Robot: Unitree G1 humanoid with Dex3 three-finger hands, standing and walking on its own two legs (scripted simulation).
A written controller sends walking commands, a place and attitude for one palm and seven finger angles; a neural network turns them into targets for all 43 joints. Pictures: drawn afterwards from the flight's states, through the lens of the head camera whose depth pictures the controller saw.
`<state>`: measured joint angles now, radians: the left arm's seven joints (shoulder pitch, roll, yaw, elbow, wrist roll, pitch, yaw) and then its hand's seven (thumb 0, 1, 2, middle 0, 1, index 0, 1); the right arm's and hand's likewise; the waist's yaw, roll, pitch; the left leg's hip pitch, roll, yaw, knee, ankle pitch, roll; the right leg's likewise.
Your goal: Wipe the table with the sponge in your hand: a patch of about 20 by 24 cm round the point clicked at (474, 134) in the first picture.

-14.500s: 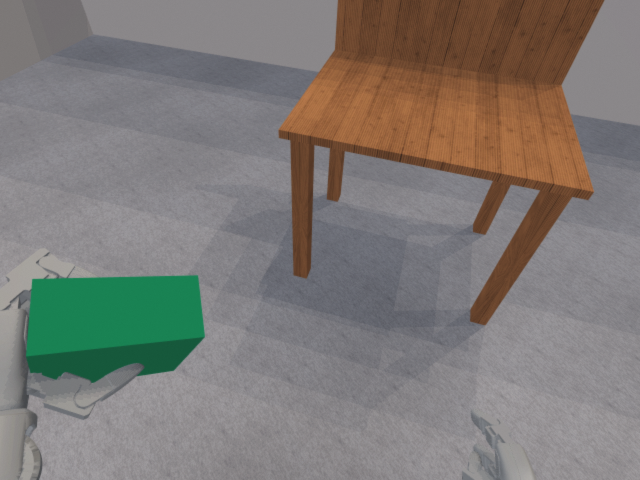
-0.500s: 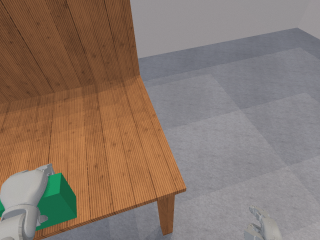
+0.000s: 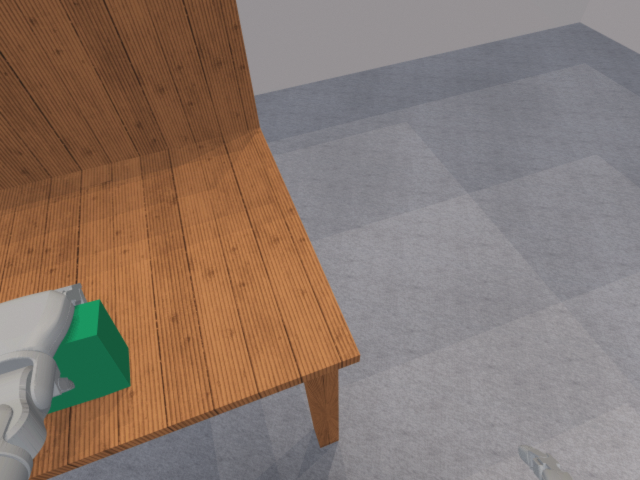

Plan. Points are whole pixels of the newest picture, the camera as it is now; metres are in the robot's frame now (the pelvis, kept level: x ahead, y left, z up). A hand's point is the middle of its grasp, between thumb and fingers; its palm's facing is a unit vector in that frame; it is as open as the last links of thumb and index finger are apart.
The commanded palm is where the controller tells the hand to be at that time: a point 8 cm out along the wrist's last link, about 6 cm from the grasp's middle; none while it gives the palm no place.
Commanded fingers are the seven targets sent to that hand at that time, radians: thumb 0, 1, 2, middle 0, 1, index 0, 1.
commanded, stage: wipe forward along the first lane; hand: left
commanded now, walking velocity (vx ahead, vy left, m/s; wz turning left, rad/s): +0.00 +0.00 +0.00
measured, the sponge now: (69, 369) +0.24 +0.38 -0.04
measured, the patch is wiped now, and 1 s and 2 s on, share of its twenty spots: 0.10 0.40 0.50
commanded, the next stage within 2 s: slide across to the middle lane in 0.98 s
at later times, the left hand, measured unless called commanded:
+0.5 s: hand (53, 308) +0.30 +0.41 +0.01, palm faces -0.15 +0.03 -0.99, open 10.3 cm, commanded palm +0.29 +0.39 +0.03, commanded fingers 0.00 0.10 1.30 -1.20 -1.60 -1.20 -1.60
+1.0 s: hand (56, 272) +0.36 +0.44 +0.01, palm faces -0.18 +0.03 -0.98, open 10.3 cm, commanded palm +0.36 +0.42 +0.03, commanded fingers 0.00 0.10 1.30 -1.20 -1.60 -1.20 -1.60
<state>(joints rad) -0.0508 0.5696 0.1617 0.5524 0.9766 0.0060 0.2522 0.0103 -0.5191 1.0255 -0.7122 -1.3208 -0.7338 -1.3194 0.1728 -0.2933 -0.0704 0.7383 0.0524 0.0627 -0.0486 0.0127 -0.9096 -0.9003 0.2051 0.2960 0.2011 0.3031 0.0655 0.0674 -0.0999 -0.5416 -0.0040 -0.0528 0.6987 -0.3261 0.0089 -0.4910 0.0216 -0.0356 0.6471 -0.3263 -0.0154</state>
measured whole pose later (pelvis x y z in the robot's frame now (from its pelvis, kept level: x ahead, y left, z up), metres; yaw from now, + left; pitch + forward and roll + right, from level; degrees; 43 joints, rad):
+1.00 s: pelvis -0.01 +0.02 -0.02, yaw -1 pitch +18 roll -4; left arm -0.58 0.78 0.17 1.07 1.06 -0.09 0.23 0.02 -0.55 1.06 -0.72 -1.31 -0.75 -1.32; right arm 0.27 -0.30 -0.04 0.71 0.07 0.13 -0.02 0.01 -0.91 -0.90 0.21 0.30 0.20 0.30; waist -0.01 0.05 -0.14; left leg -0.80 0.00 -0.05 0.86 -0.37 0.03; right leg -0.73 0.03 -0.04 0.76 -0.34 0.01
